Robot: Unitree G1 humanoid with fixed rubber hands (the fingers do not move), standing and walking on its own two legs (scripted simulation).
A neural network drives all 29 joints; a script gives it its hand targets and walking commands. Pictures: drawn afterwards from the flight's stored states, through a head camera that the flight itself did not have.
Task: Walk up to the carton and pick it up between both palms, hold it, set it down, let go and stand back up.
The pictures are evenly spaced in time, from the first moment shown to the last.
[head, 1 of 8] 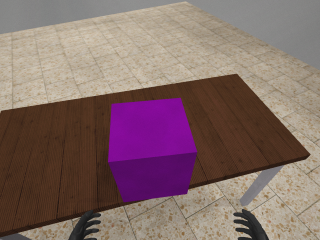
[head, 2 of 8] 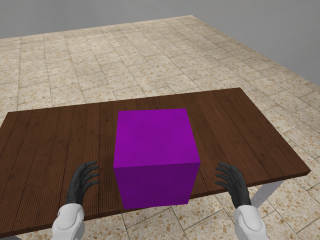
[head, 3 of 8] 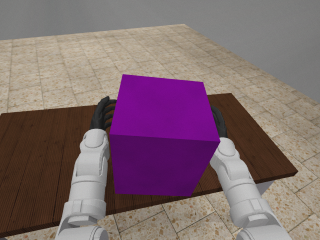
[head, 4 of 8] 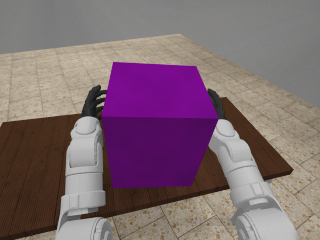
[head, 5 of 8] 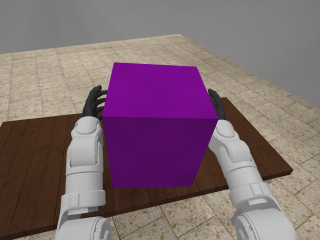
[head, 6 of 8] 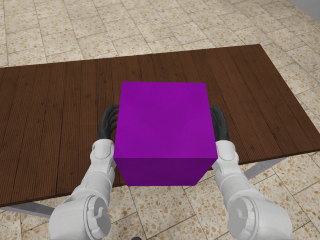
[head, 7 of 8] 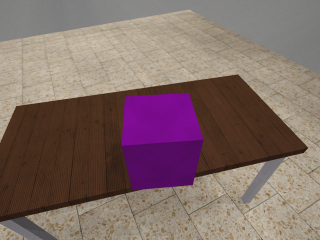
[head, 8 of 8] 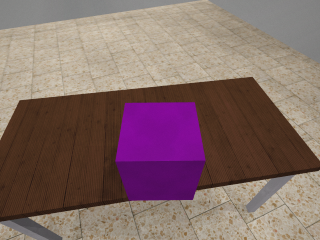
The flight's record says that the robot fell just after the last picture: no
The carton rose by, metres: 0.21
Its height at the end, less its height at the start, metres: +0.00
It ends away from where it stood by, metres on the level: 0.01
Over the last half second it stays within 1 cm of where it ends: yes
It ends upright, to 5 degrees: yes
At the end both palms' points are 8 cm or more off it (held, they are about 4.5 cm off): yes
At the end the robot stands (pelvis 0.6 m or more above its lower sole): yes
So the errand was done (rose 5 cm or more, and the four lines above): yes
